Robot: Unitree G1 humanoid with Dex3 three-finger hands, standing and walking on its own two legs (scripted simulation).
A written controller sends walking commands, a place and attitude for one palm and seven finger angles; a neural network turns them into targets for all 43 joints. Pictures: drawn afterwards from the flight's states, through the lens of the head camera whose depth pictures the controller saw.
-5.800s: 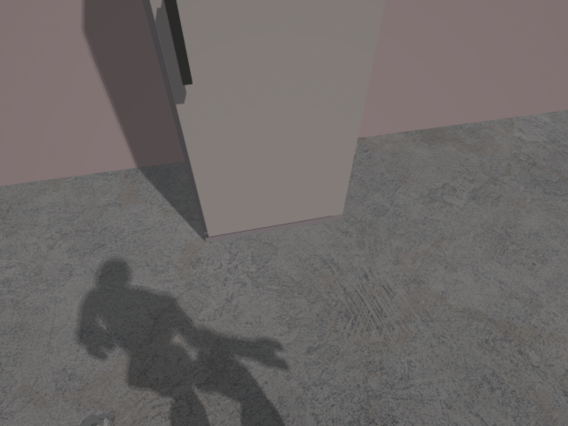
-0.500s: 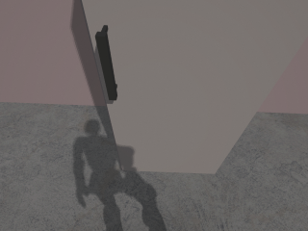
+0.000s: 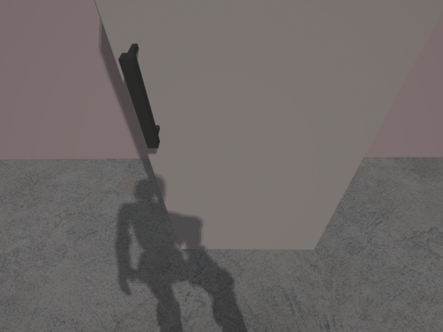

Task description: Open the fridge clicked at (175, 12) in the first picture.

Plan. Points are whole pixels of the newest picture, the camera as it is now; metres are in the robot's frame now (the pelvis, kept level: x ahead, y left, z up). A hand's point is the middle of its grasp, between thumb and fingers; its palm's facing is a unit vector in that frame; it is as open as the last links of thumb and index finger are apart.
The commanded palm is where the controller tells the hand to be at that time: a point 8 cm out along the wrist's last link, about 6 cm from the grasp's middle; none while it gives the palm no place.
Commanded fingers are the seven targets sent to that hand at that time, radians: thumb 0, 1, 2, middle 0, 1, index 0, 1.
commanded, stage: look again from close up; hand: left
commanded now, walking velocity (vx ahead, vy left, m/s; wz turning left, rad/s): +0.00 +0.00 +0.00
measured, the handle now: (144, 100) +0.53 +0.20 +0.14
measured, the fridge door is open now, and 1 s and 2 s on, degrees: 0 0 0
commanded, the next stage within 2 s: raise the hand to about handle height in 0.68 s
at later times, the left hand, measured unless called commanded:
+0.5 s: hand out of the picture +0.01 +0.15 -0.17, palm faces +0.02 -0.98 -0.21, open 7.4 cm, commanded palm none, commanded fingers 0.00 0.90 0.90 -0.20 -0.30 -0.20 -0.30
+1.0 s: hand (132, 284) +0.20 +0.17 +0.00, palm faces +0.18 -0.98 -0.01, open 7.7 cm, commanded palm +0.11 +0.23 -0.04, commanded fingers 0.00 0.62 0.78 -0.22 -0.48 -0.22 -0.48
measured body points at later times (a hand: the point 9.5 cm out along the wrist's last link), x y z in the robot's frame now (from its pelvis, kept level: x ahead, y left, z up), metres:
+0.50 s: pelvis +0.00 -0.02 +0.00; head +0.02 -0.03 +0.45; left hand +0.01 +0.21 -0.15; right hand +0.01 -0.25 -0.16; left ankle -0.02 +0.13 -0.74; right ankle +0.00 -0.12 -0.74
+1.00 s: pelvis -0.02 -0.01 -0.02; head +0.00 -0.02 +0.43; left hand +0.18 +0.22 +0.01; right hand +0.13 -0.26 -0.11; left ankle -0.02 +0.13 -0.74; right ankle +0.00 -0.12 -0.74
